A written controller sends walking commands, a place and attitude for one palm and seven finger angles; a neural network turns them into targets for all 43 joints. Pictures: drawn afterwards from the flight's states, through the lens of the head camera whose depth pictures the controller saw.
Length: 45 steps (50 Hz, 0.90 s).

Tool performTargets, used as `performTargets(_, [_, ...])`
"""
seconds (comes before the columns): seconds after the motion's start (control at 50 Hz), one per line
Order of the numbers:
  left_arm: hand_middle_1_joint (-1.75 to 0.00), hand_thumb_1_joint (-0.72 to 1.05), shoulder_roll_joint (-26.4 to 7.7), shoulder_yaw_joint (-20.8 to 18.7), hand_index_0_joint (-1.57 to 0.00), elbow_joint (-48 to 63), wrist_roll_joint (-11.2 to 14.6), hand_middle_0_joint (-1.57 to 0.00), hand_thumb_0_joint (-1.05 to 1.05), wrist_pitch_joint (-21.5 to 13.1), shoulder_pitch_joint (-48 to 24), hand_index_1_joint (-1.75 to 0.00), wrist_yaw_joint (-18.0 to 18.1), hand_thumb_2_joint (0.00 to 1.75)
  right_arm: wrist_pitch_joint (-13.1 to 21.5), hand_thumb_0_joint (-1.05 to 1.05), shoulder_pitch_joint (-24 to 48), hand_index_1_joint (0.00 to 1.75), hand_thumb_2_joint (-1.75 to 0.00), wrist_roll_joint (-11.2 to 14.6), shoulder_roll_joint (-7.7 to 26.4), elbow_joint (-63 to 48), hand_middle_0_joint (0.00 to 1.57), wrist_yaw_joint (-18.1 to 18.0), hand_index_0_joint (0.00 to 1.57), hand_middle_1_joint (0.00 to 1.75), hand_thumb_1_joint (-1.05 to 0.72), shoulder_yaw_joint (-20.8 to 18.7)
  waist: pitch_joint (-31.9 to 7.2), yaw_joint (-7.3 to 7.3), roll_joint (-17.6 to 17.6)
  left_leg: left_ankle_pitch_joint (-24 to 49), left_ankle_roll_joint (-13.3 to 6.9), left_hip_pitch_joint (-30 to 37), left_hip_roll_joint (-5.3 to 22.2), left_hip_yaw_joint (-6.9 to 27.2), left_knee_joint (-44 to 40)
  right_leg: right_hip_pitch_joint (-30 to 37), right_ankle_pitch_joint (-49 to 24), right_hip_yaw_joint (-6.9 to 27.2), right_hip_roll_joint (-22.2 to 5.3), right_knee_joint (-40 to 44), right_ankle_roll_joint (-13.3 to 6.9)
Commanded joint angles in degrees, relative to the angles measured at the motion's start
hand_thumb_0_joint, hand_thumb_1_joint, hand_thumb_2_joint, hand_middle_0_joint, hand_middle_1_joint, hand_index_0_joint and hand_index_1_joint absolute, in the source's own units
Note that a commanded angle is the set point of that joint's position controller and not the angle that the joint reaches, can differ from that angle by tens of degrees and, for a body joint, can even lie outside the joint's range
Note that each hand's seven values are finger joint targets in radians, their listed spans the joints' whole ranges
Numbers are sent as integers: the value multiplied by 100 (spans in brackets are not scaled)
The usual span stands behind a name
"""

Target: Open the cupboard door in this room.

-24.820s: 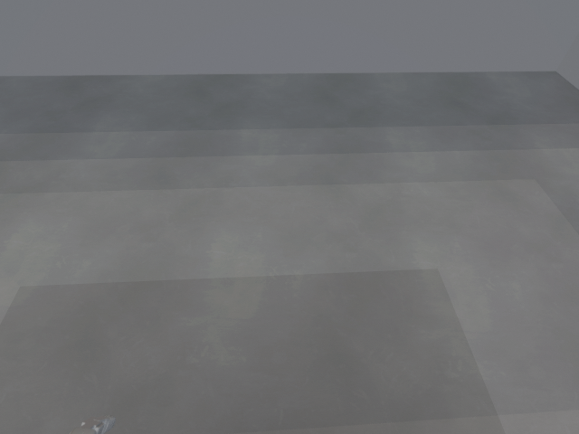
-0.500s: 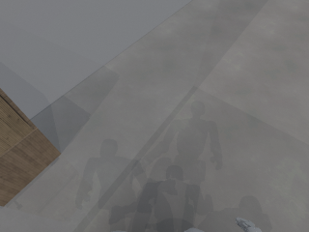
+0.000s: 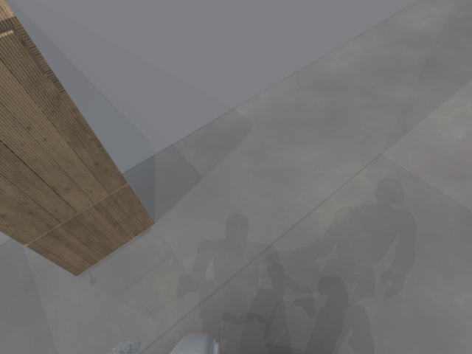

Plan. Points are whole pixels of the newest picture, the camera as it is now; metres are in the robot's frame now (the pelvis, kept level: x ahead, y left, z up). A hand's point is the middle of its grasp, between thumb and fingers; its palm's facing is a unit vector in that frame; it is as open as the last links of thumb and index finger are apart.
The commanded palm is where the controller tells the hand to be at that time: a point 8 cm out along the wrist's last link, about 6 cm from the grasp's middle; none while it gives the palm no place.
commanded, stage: turn to face it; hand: left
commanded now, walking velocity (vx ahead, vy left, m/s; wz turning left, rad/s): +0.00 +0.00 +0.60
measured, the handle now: out of the picture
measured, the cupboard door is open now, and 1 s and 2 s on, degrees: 0 0 0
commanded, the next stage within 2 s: take the last steps up to it in 1.08 s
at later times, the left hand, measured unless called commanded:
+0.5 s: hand out of the picture +0.03 +0.27 -0.16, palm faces +0.33 -0.91 -0.27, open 7.3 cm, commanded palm none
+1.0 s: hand out of the picture -0.05 +0.18 -0.16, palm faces +0.57 -0.78 -0.26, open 7.3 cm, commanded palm none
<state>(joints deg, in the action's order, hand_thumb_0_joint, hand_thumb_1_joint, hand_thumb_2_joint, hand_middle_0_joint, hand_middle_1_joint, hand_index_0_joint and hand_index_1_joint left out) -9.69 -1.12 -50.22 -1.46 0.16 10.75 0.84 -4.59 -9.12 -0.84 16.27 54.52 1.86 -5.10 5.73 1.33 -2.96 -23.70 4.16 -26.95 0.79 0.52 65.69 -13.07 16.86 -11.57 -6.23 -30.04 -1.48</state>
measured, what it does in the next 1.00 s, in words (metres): steps on the spot, turning left: left foot, then right foot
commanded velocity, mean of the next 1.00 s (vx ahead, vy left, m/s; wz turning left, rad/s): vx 0.00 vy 0.00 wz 0.52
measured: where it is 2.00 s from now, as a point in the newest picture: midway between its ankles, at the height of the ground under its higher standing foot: outside the picture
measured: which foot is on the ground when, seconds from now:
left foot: up 0.00-0.22, down 0.24-0.66, up 0.68-1.00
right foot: down 0.00-0.24, up 0.26-0.64, down 0.66-1.00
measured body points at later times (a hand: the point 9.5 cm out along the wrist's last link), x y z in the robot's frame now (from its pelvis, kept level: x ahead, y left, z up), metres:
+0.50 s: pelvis +0.01 +0.03 +0.00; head +0.05 +0.05 +0.45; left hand +0.02 +0.32 -0.14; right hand +0.17 -0.19 -0.14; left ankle -0.01 +0.14 -0.74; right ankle +0.04 -0.13 -0.68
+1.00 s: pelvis +0.01 -0.01 +0.00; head +0.06 +0.00 +0.45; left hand -0.08 +0.22 -0.14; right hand +0.23 -0.19 -0.15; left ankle -0.09 +0.09 -0.70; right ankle +0.07 -0.11 -0.74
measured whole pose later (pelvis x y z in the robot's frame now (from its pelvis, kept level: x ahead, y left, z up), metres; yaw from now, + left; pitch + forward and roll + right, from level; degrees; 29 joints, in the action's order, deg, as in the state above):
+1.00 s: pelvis +0.01 -0.01 +0.00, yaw +35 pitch +0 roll +1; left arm -11.0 -1.9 -52.9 -1.9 0.3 13.5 0.6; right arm -4.4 -8.8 -0.5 15.0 55.8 1.3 -4.1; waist 5.1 -0.7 -0.4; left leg -26.2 3.6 -20.9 1.9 -0.9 49.6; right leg -12.8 16.7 -12.8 -8.0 -30.2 0.3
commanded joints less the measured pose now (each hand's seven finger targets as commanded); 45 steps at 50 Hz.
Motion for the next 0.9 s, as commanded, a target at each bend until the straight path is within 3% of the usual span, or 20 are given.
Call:
performTargets(0.0, [-30, 90, -1353, -386, -20, 203, 4, -20, 0, -104, 455, -30, 110, 90, 123, 0, 428, 30, -90, 1, 201, -509, 20, 13, 20, 30, -90, 20, -679, -337, 1270, -50, 34, -327, 146, -222, -725, 1082, -2908, 662, -1454, 911, -530])
performTargets(0.12, [-30, 90, -1558, -492, -20, 79, -23, -20, 0, -34, 470, -30, 90, 90, 224, 0, 462, 30, -90, 32, 115, -589, 20, 3, 20, 30, -90, 95, -809, -400, 1464, -131, -130, 337, 193, -627, -2311, 1067, -2924, 370, -1690, 528, -549])
performTargets(0.16, [-30, 90, -1567, -507, -20, -2, 0, -20, 0, -6, 396, -30, 71, 90, 267, 0, 185, 30, -90, 13, 169, -561, 20, -9, 20, 30, -90, 79, -903, -217, 1299, 444, -198, 870, 199, -719, -3177, 911, -2667, 133, -1667, 57, -327])
performTargets(0.18, [-30, 90, -1528, -518, -20, 12, 43, -20, 0, 15, 390, -30, 53, 90, 309, 0, -96, 30, -90, -10, 316, -504, 20, -11, 20, 30, -90, 30, -1051, -43, 936, 1168, -279, 1585, 180, -703, -3909, 515, -2412, -65, -1528, -561, -89])
performTargets(0.2, [-30, 90, -1319, -508, -20, 124, 83, -20, 0, 43, 403, -30, 17, 90, 376, 0, -519, 30, -90, -43, 844, -440, 20, -35, 20, 30, -90, -98, -1300, 201, -370, 2609, -698, 2605, 991, 564, -4348, -587, -1060, -271, -986, -1772, 311])
performTargets(0.22, [-30, 90, -926, -353, -20, 404, 100, -20, 0, 57, 136, -30, -17, 90, 369, 0, -864, 30, -90, -28, 1383, -391, 20, -79, 20, 30, -90, -221, -1201, 360, -1763, 5085, -1468, 3027, 2267, 2145, -4481, -1987, 2286, -60, -253, -2882, 672])
performTargets(0.24, [-30, 90, -1041, -332, -20, 494, 42, -20, 0, 141, -246, -30, 50, 90, 352, 0, -1121, 30, -90, -3, 1349, -220, 20, -133, 20, 30, -90, -201, -1294, 469, -1229, 4831, -1684, 2811, 2363, 2115, -4407, -1999, 2354, 642, -209, -3390, 614])
performTargets(0.26, [-30, 90, -968, -355, -20, 440, 72, -20, 0, 141, -439, -30, 53, 90, 359, 0, -888, 30, -90, -21, 1230, -261, 20, -207, 20, 30, -90, -184, -1077, 361, -1150, 4393, -1688, 2587, 2106, 2052, -4396, -2219, 2006, 857, -199, -3641, 630])
performTargets(0.32, [-30, 90, -1016, -401, -20, 178, 74, -20, 0, 135, -140, -30, -26, 90, 404, 0, -95, 30, -90, -38, 837, -513, 20, -239, 20, 30, -90, -55, -796, -28, -566, 4069, -1346, 2163, 1382, 1172, -4395, -1969, 925, 982, -141, -3643, 681])
performTargets(0.36, [-30, 90, -1017, -389, -20, 137, 82, -20, 0, 141, -86, -30, -28, 90, 418, 0, -79, 30, -90, -30, 805, -544, 20, -227, 20, 30, -90, -50, -805, -51, -409, 3864, -1314, 1984, 1262, 1083, -4473, -1726, 769, 1014, -77, -3410, 694])
performTargets(0.5, [-30, 90, -911, -334, -20, 392, 103, -20, 0, 140, -364, -30, 1, 90, 337, 0, -143, 30, -90, -64, 889, -541, 20, -184, 20, 30, -90, -165, -767, 50, -656, 3234, -1395, 1778, 1151, 1639, -4418, -1264, 919, 1004, 223, -1998, 708])
performTargets(0.58, [-30, 90, -941, -334, -20, 340, 134, -20, 0, 46, 125, -30, 13, 90, 288, 0, 93, 30, -90, -49, 861, -627, 20, -177, 20, 30, -90, -208, -915, -182, -678, 3305, -1192, 1198, 884, 1875, -3933, -63, 241, 848, 496, -349, 623])
performTargets(0.6, [-30, 90, -1049, -366, -20, 268, 123, -20, 0, -4, 400, -30, 27, 90, 285, 0, 154, 30, -90, -13, 782, -669, 20, -170, 20, 30, -90, -204, -1008, -330, -435, 2851, -977, 815, 678, 1771, -3604, 587, -365, 867, 383, 471, 594])
performTargets(0.62, [-30, 90, -1424, -424, -20, 248, 52, -20, 0, -75, 636, -30, 70, 90, 297, 0, 34, 30, -90, 40, 476, -723, 20, -135, 20, 30, -90, -171, -1160, -415, 579, 1571, -605, 11, 178, 1328, -2766, 1416, -527, 1710, -545, 1212, 360])
performTargets(0.64, [-30, 90, -1859, -493, -20, 299, -17, -20, 0, -91, 640, -30, 101, 90, 308, 0, 50, 30, -90, 43, 155, -884, 20, -111, 20, 30, -90, -112, -984, -428, 2012, -898, -197, -860, -609, 323, -1447, 1466, -1315, 3103, -2032, 1378, -312])
performTargets(0.66, [-30, 90, -1770, -516, -20, 349, 39, -20, 0, -81, 547, -30, 131, 90, 224, 0, 106, 30, -90, -16, 461, -865, 20, -136, 20, 30, -90, -183, -955, -431, 1877, -1070, -235, -649, -298, 588, -424, 737, -1450, 3037, -2307, 1411, -644])
performTargets(0.68, [-30, 90, -1608, -490, -20, 402, 39, -20, 0, -66, 225, -30, 137, 90, 169, 0, 169, 30, -90, -21, 430, -754, 20, -117, 20, 30, -90, -199, -662, -283, 1554, -796, -244, -590, -190, 604, 244, 261, -1097, 2823, -2011, 1416, -695])
performTargets(0.7, [-30, 90, -1403, -426, -20, 446, 39, -20, 0, -66, -65, -30, 122, 90, 138, 0, 123, 30, -90, -33, 413, -629, 20, -72, 20, 30, -90, -187, -363, -148, 1228, -368, -214, -598, -70, 525, 593, -9, -968, 2306, -1670, 1361, -605])
performTargets(0.74, [-30, 90, -1173, -339, -20, 504, 27, -20, 0, -98, -316, -30, 101, 90, 109, 0, -195, 30, -90, -48, 294, -446, 20, -14, 20, 30, -90, -134, -421, 44, 1246, 199, -110, -538, -16, 329, 707, 81, -1293, 1413, -1206, 1193, -383])
performTargets(0.88, [-30, 90, -1370, -396, -20, 102, -23, -20, 0, -85, 496, -30, 94, 90, 140, 0, 358, 30, -90, -1, 131, -469, 20, -33, 20, 30, -90, 21, -475, -364, 1338, -197, -13, -119, 55, -169, -1013, 686, -2261, 974, -1374, 1040, -567])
